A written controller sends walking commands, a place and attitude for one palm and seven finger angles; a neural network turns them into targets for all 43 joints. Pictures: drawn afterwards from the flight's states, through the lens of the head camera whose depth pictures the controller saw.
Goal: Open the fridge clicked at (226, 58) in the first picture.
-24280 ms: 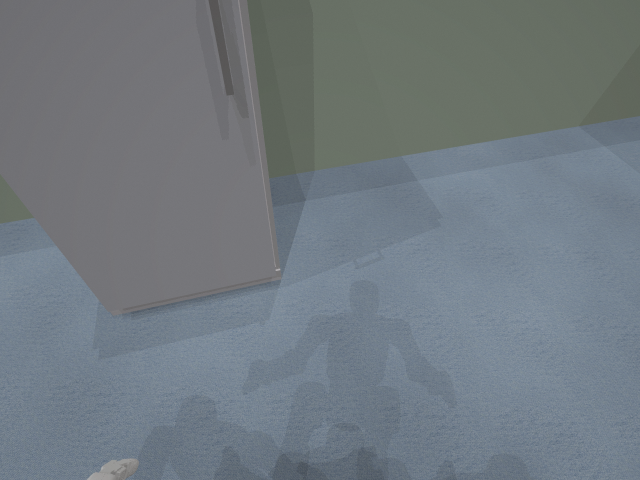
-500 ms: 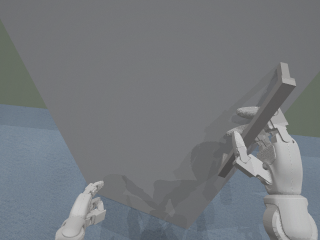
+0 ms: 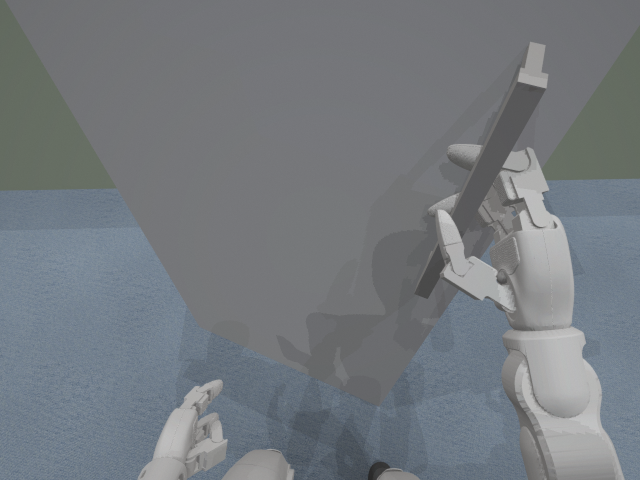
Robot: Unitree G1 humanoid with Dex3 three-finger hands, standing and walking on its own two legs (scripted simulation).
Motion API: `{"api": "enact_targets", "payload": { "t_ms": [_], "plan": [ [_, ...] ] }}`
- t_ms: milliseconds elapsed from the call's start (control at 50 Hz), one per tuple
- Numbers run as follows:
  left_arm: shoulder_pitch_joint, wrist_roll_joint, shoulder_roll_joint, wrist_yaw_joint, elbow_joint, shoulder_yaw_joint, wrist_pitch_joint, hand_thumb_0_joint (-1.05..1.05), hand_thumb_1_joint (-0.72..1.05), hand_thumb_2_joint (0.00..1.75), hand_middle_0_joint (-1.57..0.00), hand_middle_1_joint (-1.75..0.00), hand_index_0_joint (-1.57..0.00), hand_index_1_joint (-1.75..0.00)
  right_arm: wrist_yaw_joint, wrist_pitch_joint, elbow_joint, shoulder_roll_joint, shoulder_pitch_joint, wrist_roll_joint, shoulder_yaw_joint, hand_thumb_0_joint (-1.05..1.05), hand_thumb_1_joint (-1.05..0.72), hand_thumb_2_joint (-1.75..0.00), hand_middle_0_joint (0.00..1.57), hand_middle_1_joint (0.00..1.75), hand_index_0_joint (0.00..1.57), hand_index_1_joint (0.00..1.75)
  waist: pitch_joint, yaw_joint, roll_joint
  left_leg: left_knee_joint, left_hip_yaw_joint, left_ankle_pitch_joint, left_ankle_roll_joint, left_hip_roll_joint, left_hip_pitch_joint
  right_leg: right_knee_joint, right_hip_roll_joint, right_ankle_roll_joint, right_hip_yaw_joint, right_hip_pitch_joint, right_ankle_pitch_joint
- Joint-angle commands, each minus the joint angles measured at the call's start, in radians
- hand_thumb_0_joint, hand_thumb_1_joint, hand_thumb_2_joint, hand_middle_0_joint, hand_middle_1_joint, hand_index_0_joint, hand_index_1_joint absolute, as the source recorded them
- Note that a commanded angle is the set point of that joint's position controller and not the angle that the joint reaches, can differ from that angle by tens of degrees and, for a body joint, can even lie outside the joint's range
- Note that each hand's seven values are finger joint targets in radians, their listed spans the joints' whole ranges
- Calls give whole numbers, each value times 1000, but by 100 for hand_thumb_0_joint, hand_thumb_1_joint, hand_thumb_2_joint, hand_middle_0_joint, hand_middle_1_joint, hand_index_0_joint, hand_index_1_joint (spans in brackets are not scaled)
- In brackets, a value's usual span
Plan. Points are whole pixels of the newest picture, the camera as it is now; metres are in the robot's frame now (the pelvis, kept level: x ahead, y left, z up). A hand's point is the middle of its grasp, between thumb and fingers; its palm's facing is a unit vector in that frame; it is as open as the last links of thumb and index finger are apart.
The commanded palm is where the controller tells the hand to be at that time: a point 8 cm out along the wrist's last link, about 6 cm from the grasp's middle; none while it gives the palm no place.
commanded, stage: walk backward, drawing the door open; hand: right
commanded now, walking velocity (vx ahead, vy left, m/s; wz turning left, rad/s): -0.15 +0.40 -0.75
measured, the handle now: (463, 203) +0.34 -0.08 +0.20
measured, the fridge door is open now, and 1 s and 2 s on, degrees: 26 49 70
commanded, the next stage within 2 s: stop walking and hold the door back in 1.66 s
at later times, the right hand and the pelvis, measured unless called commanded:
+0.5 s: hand (372, 374) +0.18 +0.00 +0.19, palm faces +0.11 +0.97 -0.20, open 7.5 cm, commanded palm +0.15 -0.05 +0.19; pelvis -0.08 +0.15 +0.01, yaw -25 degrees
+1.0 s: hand (238, 456) +0.12 +0.08 +0.20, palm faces +0.56 +0.82 -0.13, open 6.9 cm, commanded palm +0.07 +0.05 +0.19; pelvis -0.03 +0.34 +0.01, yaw -44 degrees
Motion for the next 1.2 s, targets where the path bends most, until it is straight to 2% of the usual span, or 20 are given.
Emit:
{"api": "enact_targets", "payload": {
  "t_ms": [0,60,120,260,300,320,340,380,460,520,580,640,740,760,800,820,940,1020,1080,1180],
  "plan": [
    [-142,-19,124,5,-135,60,-73,0,90,90,-20,-30,-20,-30,5,-143,-318,-29,-275,39,-67,0,-90,-90,45,140,45,140,-336,-43,-17,-426,18,185,21,36,354,-86,-73,-120,83,8,-223],
    [-160,-32,121,23,-152,93,-68,0,90,90,-20,-30,-20,-30,7,-112,-314,-61,-240,34,-136,0,-90,-90,45,140,45,140,-345,-65,372,-539,-115,70,170,324,106,552,90,-50,-162,23,-370],
    [-184,5,63,44,-165,48,-70,0,90,90,-20,-30,-20,-30,27,-111,-323,6,-235,18,-79,0,-90,-90,45,140,45,140,-310,-67,208,-384,-4,540,235,319,271,673,32,-49,-168,-149,-427],
    [-78,8,80,57,-180,44,-98,0,90,90,-20,-30,-20,-30,27,-142,-315,50,-312,11,11,0,-90,-90,45,140,45,140,-394,-33,212,-258,92,780,183,257,378,30,19,-63,-288,15,-266],
    [-32,-6,128,53,-189,68,-98,0,90,90,-20,-30,-20,-30,36,-141,-271,78,-355,16,74,0,-90,-90,45,140,45,140,-401,35,49,74,164,574,58,163,-3,-196,-144,-126,-97,466,222],
    [-55,10,180,42,-204,95,-97,0,90,90,-20,-30,-20,-30,45,-163,-264,95,-388,11,77,0,-90,-90,45,140,45,140,-383,13,-152,316,134,62,-21,50,-312,-194,-429,-253,286,667,682],
    [-102,27,162,33,-206,81,-101,0,90,90,-20,-30,-20,-30,47,-183,-277,53,-412,-11,37,0,-90,-90,45,140,45,140,-371,8,-84,475,-45,-88,-16,59,-369,-147,-540,-310,470,616,782],
    [-174,14,181,30,-154,90,-103,0,90,90,-20,-30,-20,-30,54,-197,-267,7,-424,-18,-37,0,-90,-90,45,140,45,140,-286,-33,20,492,-192,-28,-5,138,-377,-114,-538,-316,408,407,518],
    [-148,-21,173,1,-112,96,-122,0,90,90,-20,-30,-20,-30,65,-152,-183,115,-445,9,50,0,-90,-90,45,140,45,140,-327,-49,-104,42,-25,129,-18,60,102,-113,-255,-156,20,122,123],
    [-171,-51,170,-3,-136,90,-108,0,90,90,-20,-30,-20,-30,66,-137,-187,96,-470,20,54,0,-90,-90,45,140,45,140,-328,-46,-182,-213,92,139,-41,1,308,-123,-187,-155,32,44,-142],
    [-170,-56,94,9,-133,69,-82,0,90,90,-20,-30,-20,-30,48,-134,-242,-6,-445,25,-17,0,-90,-90,45,140,45,140,-338,-58,250,-514,-9,234,48,187,300,357,60,-64,-173,-23,-369],
    [-223,-35,101,44,-150,87,-79,0,90,90,-20,-30,-20,-30,26,-115,-348,-37,-374,38,-104,0,-90,-90,45,140,45,140,-335,-75,346,-392,-106,596,251,394,236,848,24,-57,-137,-160,-517],
    [-177,-11,88,56,-146,48,-48,0,90,90,-20,-30,-20,-30,22,-142,-315,16,-320,57,-66,0,-90,-90,45,140,45,140,-338,-18,167,-133,168,577,156,243,152,126,24,-42,-266,100,-247],
    [-131,-13,106,58,-136,62,-57,0,90,90,-20,-30,-20,-30,27,-145,-305,25,-329,57,-44,0,-90,-90,45,140,45,140,-366,12,93,66,174,458,112,204,-2,-86,-28,-57,-209,319,-42],
    [-118,4,196,43,-162,100,-59,0,90,90,-20,-30,-20,-30,34,-168,-242,60,-310,24,3,0,-90,-90,45,140,45,140,-384,-4,-120,426,43,-158,-1,55,-325,-172,-503,-261,515,566,590],
    [-136,8,181,33,-162,88,-75,0,90,90,-20,-30,-20,-30,36,-188,-334,9,-354,32,-40,0,-90,-90,45,140,45,140,-412,6,-25,502,-91,-81,-13,47,-312,-208,-526,-302,626,501,426],
    [-143,-18,169,31,-107,85,-83,0,90,90,-20,-30,-20,-30,33,-145,-269,30,-295,39,-59,0,-90,-90,45,140,45,140,-366,-68,-191,5,-14,97,-14,51,78,-135,-241,-158,27,192,116],
    [-142,-45,156,34,-167,66,-79,0,90,90,-20,-30,-20,-30,13,-138,-265,-26,-289,51,-117,0,-90,-90,45,140,45,140,-357,-74,-137,-328,80,158,-37,16,309,-38,-171,-141,14,70,-112],
    [-151,-32,93,45,-171,40,-63,0,90,90,-20,-30,-20,-30,-23,-131,-306,-164,-252,52,-257,0,-90,-90,45,140,45,140,-320,-77,332,-499,-179,464,140,367,187,628,68,-51,-154,-140,-495],
    [-189,-16,83,58,-179,27,-23,0,90,90,-20,-30,-20,-30,-58,-160,-367,-125,-153,76,-290,0,-90,-90,45,140,45,140,-359,-62,227,-305,32,860,219,360,301,602,12,-39,-203,-126,-488]
  ]
}}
